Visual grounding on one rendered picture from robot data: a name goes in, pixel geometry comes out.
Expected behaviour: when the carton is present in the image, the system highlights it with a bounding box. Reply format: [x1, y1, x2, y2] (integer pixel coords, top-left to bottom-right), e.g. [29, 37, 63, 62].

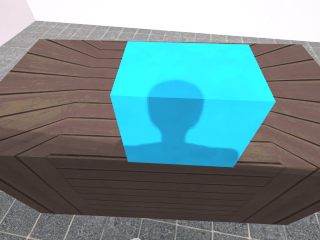
[110, 41, 276, 168]

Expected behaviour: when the pedestal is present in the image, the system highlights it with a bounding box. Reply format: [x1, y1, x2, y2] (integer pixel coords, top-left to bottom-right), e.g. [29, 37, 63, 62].
[0, 39, 320, 225]

